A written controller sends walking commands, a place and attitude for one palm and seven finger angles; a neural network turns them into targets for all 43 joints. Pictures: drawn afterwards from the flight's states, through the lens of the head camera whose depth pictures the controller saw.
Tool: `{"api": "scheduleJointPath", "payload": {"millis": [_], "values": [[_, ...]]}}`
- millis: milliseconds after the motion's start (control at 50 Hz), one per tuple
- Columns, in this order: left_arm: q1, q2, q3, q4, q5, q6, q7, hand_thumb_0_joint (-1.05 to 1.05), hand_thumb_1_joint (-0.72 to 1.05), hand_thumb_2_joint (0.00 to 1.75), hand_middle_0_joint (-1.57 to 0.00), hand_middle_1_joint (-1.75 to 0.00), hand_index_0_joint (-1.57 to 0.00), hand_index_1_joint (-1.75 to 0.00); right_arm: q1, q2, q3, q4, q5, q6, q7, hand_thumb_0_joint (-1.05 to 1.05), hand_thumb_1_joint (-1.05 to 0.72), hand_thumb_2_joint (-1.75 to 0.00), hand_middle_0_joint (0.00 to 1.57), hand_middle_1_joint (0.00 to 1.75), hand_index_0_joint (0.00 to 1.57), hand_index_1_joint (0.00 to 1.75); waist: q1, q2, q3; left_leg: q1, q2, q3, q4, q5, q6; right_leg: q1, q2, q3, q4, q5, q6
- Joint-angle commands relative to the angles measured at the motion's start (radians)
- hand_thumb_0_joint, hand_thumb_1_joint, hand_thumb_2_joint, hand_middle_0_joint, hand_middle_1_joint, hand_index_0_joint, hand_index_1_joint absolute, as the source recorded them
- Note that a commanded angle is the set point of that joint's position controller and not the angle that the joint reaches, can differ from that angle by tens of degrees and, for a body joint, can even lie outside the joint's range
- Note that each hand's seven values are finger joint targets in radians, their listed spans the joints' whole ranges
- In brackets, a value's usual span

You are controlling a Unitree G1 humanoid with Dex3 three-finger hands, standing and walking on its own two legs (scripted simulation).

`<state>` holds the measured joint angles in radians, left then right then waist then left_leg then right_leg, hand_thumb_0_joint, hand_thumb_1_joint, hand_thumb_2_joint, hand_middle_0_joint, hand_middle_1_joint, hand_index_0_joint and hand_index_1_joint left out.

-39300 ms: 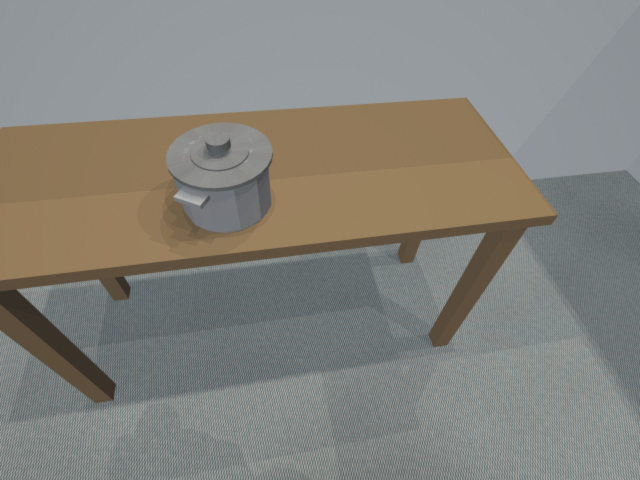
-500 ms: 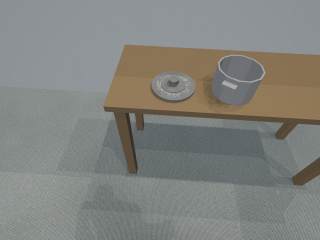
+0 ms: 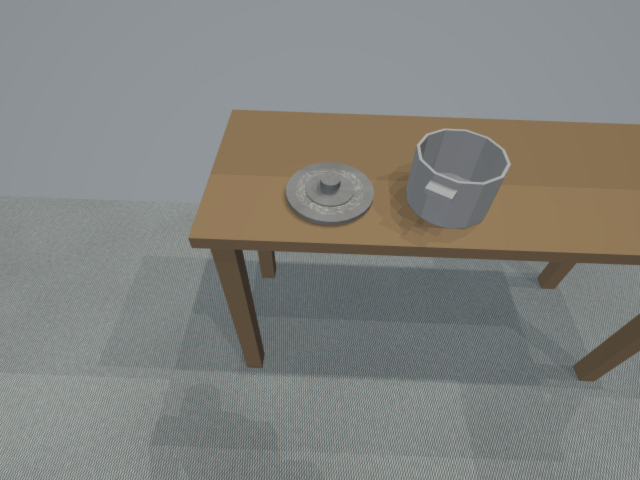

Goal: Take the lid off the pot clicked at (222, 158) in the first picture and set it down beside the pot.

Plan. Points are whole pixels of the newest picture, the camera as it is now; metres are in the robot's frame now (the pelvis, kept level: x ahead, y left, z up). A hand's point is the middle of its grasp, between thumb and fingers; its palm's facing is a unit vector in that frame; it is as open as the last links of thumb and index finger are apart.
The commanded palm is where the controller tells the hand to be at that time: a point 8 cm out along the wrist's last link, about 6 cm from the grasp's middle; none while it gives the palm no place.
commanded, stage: let the arm hang, fingers relaxed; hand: left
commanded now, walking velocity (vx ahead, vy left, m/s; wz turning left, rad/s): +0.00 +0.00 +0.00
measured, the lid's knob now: (330, 181) +0.67 +0.00 -0.05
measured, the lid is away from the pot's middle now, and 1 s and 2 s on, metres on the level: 0.25 0.25 0.25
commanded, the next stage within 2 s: look to check the result in 0.60 s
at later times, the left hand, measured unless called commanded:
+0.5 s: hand out of the picture +0.00 +0.16 -0.18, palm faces +0.06 -0.99 -0.15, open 7.3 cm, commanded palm none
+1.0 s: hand out of the picture +0.00 +0.16 -0.18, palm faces +0.06 -0.98 -0.17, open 7.3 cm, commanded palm none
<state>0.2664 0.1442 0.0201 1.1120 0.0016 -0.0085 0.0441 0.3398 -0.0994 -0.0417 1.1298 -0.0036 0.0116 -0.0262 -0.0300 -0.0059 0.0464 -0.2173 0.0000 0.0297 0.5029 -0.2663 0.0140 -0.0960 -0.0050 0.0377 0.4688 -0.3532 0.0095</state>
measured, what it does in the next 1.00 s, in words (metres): stands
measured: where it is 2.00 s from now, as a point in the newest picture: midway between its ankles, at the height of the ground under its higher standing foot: outside the picture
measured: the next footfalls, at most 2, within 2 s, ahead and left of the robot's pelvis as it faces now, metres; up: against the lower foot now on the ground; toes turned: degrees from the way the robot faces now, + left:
none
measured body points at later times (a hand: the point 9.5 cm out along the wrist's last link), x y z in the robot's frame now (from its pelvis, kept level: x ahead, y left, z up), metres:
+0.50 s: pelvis +0.01 +0.00 +0.00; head +0.03 +0.01 +0.45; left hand -0.01 +0.21 -0.17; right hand +0.01 -0.22 -0.16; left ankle +0.00 +0.11 -0.74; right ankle -0.06 -0.13 -0.74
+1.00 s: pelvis +0.01 +0.00 +0.00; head +0.02 +0.01 +0.45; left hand -0.01 +0.22 -0.16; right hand -0.01 -0.21 -0.16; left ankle +0.00 +0.11 -0.74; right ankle -0.06 -0.13 -0.74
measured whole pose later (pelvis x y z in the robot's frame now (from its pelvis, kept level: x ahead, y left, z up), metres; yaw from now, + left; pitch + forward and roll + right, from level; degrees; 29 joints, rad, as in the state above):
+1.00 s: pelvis +0.01 +0.00 +0.00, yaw +1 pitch -1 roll +0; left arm 0.30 0.12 0.02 1.12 0.00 -0.01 0.04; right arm 0.30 -0.11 -0.04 1.13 0.00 0.00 -0.03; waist -0.02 -0.01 0.06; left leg -0.20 -0.01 0.03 0.49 -0.27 0.02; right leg -0.07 -0.02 0.03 0.45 -0.36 0.02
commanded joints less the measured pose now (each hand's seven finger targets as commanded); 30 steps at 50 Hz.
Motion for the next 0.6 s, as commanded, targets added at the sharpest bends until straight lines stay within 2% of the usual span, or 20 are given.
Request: {"api": "scheduleJointPath", "payload": {"millis": [0,180,240,340,400,580], "values": [[0.079,0.069,0.012,-0.021,0.003,-0.009,0.008,0.00,0.90,0.90,-0.20,-0.30,-0.20,-0.30,0.055,-0.090,-0.018,-0.031,-0.002,-0.017,-0.011,0.00,-0.90,-0.90,0.20,0.30,0.20,0.30,0.012,-0.015,0.047,0.041,0.084,-0.084,-0.075,0.186,0.066,-0.106,-0.067,0.029,-0.092,0.208,-0.040],[0.101,0.058,0.014,-0.016,0.005,-0.014,0.012,0.00,0.90,0.90,-0.20,-0.30,-0.20,-0.30,0.045,-0.085,-0.019,-0.027,0.001,-0.022,-0.016,0.00,-0.90,-0.90,0.20,0.30,0.20,0.30,0.011,-0.013,0.014,0.087,0.087,-0.077,-0.051,0.298,0.072,-0.094,-0.068,0.023,-0.073,0.303,-0.033],[0.106,0.054,0.014,-0.013,0.004,-0.013,0.012,0.00,0.90,0.90,-0.20,-0.30,-0.20,-0.30,0.040,-0.088,-0.019,-0.028,0.000,-0.023,-0.017,0.00,-0.90,-0.90,0.20,0.30,0.20,0.30,0.010,-0.004,0.025,0.091,0.087,-0.074,-0.053,0.315,0.071,-0.096,-0.071,0.018,-0.071,0.312,-0.030],[0.117,0.049,0.013,-0.008,0.005,-0.012,0.011,0.00,0.90,0.90,-0.20,-0.30,-0.20,-0.30,0.027,-0.093,-0.018,-0.032,-0.001,-0.023,-0.018,0.00,-0.90,-0.90,0.20,0.30,0.20,0.30,0.012,0.009,0.026,0.097,0.087,-0.080,-0.062,0.285,0.072,-0.099,-0.070,0.016,-0.076,0.284,-0.031],[0.114,0.050,0.014,-0.008,0.006,-0.012,0.011,0.00,0.90,0.90,-0.20,-0.30,-0.20,-0.30,0.025,-0.097,-0.018,-0.036,0.000,-0.024,-0.020,0.00,-0.90,-0.90,0.20,0.30,0.20,0.30,0.010,0.022,0.024,0.105,0.089,-0.078,-0.059,0.317,0.073,-0.097,-0.070,0.013,-0.073,0.301,-0.029],[0.120,0.054,0.013,-0.008,0.008,-0.012,0.011,0.00,0.90,0.90,-0.20,-0.30,-0.20,-0.30,0.012,-0.102,-0.017,-0.039,0.001,-0.022,-0.020,0.00,-0.90,-0.90,0.20,0.30,0.20,0.30,0.015,0.000,0.030,0.099,0.087,-0.078,-0.058,0.311,0.069,-0.089,-0.072,0.013,-0.081,0.312,-0.028]]}}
